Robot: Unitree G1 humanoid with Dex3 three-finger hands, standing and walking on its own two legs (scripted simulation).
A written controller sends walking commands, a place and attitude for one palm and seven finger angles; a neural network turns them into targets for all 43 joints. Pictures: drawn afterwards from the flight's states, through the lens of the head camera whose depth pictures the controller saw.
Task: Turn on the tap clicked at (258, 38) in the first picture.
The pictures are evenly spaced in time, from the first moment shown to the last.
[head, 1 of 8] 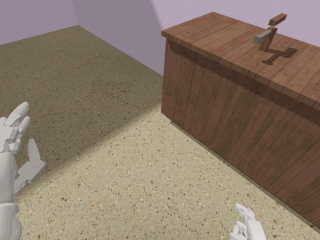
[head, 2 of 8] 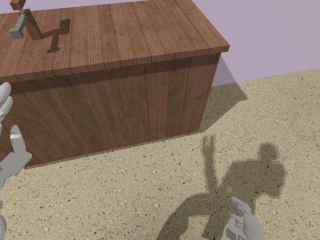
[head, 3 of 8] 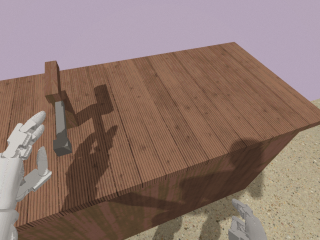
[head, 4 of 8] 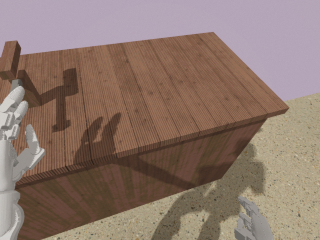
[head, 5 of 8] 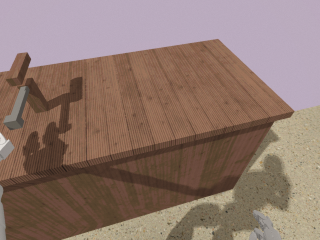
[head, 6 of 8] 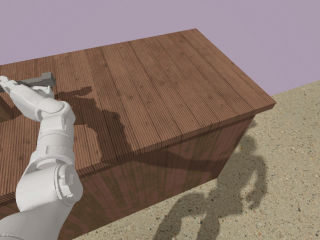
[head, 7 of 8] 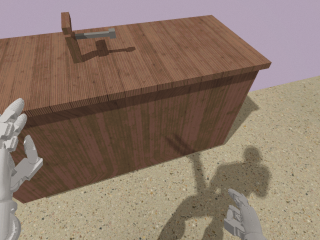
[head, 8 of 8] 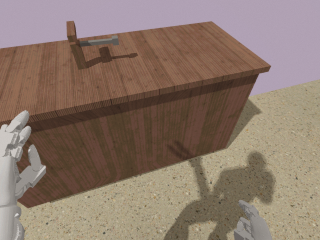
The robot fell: no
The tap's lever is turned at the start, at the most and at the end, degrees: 0 87 86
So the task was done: yes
